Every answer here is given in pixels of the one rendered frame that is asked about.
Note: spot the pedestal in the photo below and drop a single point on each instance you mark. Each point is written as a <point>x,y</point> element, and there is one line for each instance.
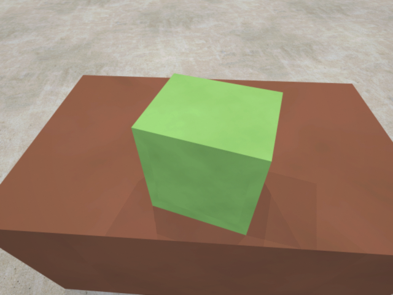
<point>76,207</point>

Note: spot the carton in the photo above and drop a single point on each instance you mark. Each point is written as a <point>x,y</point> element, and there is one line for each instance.
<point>206,147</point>

